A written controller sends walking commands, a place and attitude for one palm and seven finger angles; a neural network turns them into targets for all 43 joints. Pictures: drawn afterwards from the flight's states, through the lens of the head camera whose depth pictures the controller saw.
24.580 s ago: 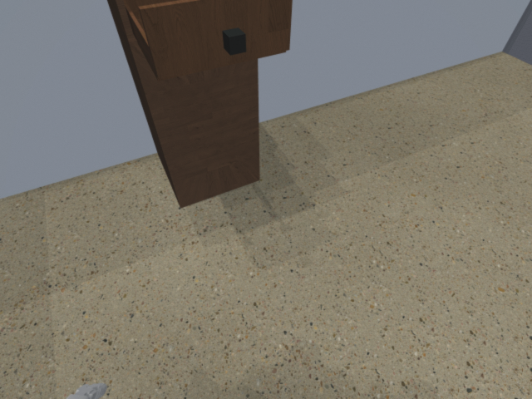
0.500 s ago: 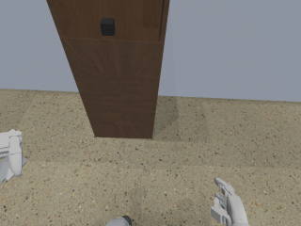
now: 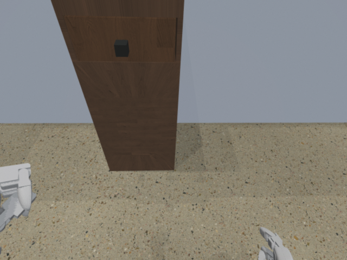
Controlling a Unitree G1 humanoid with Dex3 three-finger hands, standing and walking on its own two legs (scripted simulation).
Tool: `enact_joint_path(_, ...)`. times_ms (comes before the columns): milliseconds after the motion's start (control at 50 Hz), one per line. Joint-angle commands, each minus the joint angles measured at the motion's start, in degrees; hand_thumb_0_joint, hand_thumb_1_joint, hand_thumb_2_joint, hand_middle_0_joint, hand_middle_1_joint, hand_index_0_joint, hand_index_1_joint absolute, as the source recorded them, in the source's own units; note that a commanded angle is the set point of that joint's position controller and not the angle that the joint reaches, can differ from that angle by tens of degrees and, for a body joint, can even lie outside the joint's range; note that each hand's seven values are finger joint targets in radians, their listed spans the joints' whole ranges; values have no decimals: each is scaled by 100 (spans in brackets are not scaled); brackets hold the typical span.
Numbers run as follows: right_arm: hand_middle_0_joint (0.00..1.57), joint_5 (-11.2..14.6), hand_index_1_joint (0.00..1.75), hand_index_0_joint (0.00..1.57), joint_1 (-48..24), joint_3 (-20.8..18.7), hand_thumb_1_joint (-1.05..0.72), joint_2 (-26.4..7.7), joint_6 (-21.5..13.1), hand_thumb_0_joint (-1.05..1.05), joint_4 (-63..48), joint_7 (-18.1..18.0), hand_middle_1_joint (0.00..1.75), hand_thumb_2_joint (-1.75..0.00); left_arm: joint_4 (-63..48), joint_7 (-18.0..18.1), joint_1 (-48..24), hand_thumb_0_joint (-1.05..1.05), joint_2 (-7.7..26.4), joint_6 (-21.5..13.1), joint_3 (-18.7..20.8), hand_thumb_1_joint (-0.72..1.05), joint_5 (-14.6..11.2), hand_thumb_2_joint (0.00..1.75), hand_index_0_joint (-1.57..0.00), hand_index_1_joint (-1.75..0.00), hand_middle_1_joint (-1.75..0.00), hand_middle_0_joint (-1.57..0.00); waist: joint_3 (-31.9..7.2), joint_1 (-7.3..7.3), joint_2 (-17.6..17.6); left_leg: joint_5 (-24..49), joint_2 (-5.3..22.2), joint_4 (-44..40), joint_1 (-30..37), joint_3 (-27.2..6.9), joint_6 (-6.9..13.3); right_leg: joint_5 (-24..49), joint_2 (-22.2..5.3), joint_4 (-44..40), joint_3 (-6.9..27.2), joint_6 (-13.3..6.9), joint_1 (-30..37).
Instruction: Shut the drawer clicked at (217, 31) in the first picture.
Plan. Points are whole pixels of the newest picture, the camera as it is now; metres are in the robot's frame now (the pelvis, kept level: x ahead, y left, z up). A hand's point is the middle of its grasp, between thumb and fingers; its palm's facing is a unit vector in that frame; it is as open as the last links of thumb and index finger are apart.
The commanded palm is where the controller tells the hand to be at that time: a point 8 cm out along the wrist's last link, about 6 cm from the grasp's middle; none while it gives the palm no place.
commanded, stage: stop stepping back and stand still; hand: left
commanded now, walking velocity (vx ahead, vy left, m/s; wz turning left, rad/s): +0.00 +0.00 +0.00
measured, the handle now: (122, 45) +0.79 +0.22 +0.13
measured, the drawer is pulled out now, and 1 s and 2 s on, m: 0.00 0.00 0.00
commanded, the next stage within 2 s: let the arm hang, fingers relaxed in 0.08 s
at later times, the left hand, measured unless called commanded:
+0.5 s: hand out of the picture +0.03 +0.20 -0.19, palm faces +0.07 -0.98 -0.20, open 3.2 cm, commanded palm none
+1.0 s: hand out of the picture -0.05 +0.16 -0.17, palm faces +0.09 -0.98 -0.18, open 7.1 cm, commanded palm none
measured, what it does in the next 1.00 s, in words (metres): stands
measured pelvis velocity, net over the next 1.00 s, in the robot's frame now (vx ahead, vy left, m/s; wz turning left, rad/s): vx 0.00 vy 0.00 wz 0.03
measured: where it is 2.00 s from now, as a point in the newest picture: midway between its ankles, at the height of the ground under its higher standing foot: outside the picture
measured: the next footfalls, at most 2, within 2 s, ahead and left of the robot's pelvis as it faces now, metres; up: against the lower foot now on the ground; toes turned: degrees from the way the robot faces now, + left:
none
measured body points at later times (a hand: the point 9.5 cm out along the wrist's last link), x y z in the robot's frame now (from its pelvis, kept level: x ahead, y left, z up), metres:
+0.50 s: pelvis -0.01 +0.01 -0.01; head +0.01 +0.04 +0.44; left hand +0.03 +0.25 -0.17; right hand +0.06 -0.24 -0.14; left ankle +0.05 +0.11 -0.74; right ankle +0.00 -0.12 -0.74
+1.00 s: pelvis +0.00 +0.00 +0.00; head +0.01 +0.00 +0.45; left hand -0.05 +0.21 -0.16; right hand -0.01 -0.19 -0.17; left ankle +0.05 +0.11 -0.74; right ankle +0.00 -0.12 -0.74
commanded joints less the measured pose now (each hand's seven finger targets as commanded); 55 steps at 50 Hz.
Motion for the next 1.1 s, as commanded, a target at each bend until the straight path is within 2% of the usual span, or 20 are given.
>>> enact_joint_path(0,20,-6,30,20,-736,-264,-90,-695,-285,0,-864,-63,30,-90,-1132,100,-439,0,914,-258,591,90,-68,90,-140,-160,-160,-140,-39,13,2,-366,135,-294,594,-242,142,-765,-609,-1036,861,-230,-809)
enact_joint_path(40,20,5,30,20,-739,-211,-90,-675,-281,0,-887,-69,30,-90,-1101,93,-513,0,831,-225,519,90,-70,90,-140,-160,-160,-140,-15,43,268,-322,264,-733,485,-426,174,-431,-341,-752,546,-101,-529)
enact_joint_path(60,20,9,30,20,-762,-197,-90,-662,-280,0,-905,-78,30,-90,-1102,98,-530,0,868,-215,557,90,-64,90,-140,-160,-160,-140,-62,70,251,-311,315,-902,439,-505,201,-203,-233,-639,435,-47,-351)
enact_joint_path(140,20,17,30,20,-772,-162,-90,-638,-284,0,-948,-82,30,-90,-1077,73,-465,0,806,-177,512,90,-64,90,-140,-160,-160,-140,-178,116,210,-131,334,-1041,382,-486,206,279,-187,-556,311,12,33)
enact_joint_path(160,20,-30,30,20,-1001,-551,-90,-1834,-378,0,629,417,30,-90,3711,-721,-1030,0,276,852,-1399,90,490,90,-140,-160,-160,-140,159,-100,193,1445,336,105,-173,-581,198,1345,-581,472,51,-122,-662)
enact_joint_path(180,20,39,30,20,-553,-485,-90,-1264,36,0,583,404,30,-90,3869,-808,-935,0,70,1271,-1263,90,359,90,-136,-156,-156,-136,-327,12,121,1709,357,230,299,-331,145,1126,-609,369,326,-106,-695)
enact_joint_path(200,20,-28,30,20,-355,-417,-90,-1043,140,0,563,384,30,-90,4007,-824,-1073,0,-140,1355,-1408,90,365,90,-132,-151,-151,-132,-525,20,-307,1715,422,340,369,-426,194,820,-571,455,228,-152,-732)
enact_joint_path(240,20,-100,30,20,-441,-323,-90,-1073,326,0,477,347,30,-90,4531,-838,-1440,0,-58,1428,-1457,90,365,90,-124,-143,-143,-124,-404,52,-779,1080,468,157,-103,-768,374,178,-503,435,199,-174,-577)
enact_joint_path(260,20,-134,30,20,-539,-310,-90,-1072,378,0,518,333,30,-90,4887,-847,-1598,0,-9,1441,-1468,90,376,90,-120,-138,-138,-120,-358,90,-1112,912,397,159,-192,-783,375,143,-555,317,283,-218,-503)
enact_joint_path(280,20,-151,30,20,-575,-316,-90,-1095,430,0,570,328,30,-90,5262,-855,-1799,0,62,1457,-1490,90,374,90,-116,-134,-134,-116,-295,82,-1234,790,275,222,-171,-720,335,137,-661,185,402,-288,-549)
enact_joint_path(300,20,-167,30,20,-594,-306,-90,-1050,496,0,655,330,30,-90,5640,-844,-1975,0,94,1496,-1537,90,368,90,-112,-130,-130,-112,-127,55,-1028,653,194,209,-118,-674,283,-38,-718,98,487,-370,-720)
enact_joint_path(360,20,-205,30,20,-524,-203,-90,-827,656,0,991,307,30,-90,6743,-787,-2178,0,11,1568,-1681,90,310,90,-100,-117,-117,-100,28,76,-102,408,160,-133,-61,-702,237,-265,-663,-41,487,-336,-590)
enact_joint_path(460,20,-181,30,20,-228,-159,-90,-677,740,0,1568,217,30,-90,8204,-759,-1830,0,-190,1558,-1768,90,221,90,-80,-95,-95,-80,-2,174,1109,-592,288,-856,-101,-970,245,-539,-475,-220,277,-264,-113)
enact_joint_path(480,20,-197,30,20,-140,-184,-90,-609,746,0,1643,190,30,-90,8387,-752,-1724,0,-326,1553,-1710,90,247,90,-76,-91,-91,-76,-33,185,1301,-794,321,-983,-112,-1015,265,-486,-450,-243,213,-278,-16)
enact_joint_path(560,20,-141,30,20,290,-209,-90,-567,786,0,1990,147,30,-90,8966,-753,-1553,0,-386,1533,-1820,90,220,90,-60,-73,-73,-60,116,151,675,-916,375,-1125,50,-1097,279,-436,-464,-434,154,-285,-20)
enact_joint_path(580,20,-132,30,20,373,-210,-90,-555,794,0,2068,141,30,-90,9082,-751,-1491,0,-409,1530,-1846,90,211,90,-56,-69,-69,-56,164,149,660,-911,374,-1133,94,-1066,281,-442,-481,-482,155,-287,-59)
enact_joint_path(640,20,-111,30,20,605,-209,-90,-456,811,0,2278,134,30,-90,9348,-725,-1373,0,-460,1504,-1892,90,203,90,-44,-56,-56,-44,310,112,141,-735,327,-1040,202,-957,272,-530,-538,-634,212,-313,-171)
enact_joint_path(760,20,-112,30,20,829,-184,-90,-231,836,0,2574,126,30,-90,9659,-670,-1193,0,-606,1503,-1920,90,194,90,-20,-30,-30,-20,638,85,-167,-640,249,-942,253,-749,242,-853,-580,-738,259,-325,-476)
enact_joint_path(980,20,-124,30,20,864,-161,-90,128,790,0,2755,110,30,-90,9685,-612,-1214,0,-881,1464,-1876,90,195,90,-20,-30,-30,-20,771,78,-180,-31,174,-703,288,-516,208,-612,-632,-702,302,-326,-561)
enact_joint_path(1080,20,-130,30,20,842,-155,-90,169,753,0,2803,81,30,-90,9648,-605,-1328,0,-965,1457,-1839,90,187,90,-20,-30,-30,-20,764,103,56,236,223,-728,244,-569,208,-271,-585,-591,236,-310,-374)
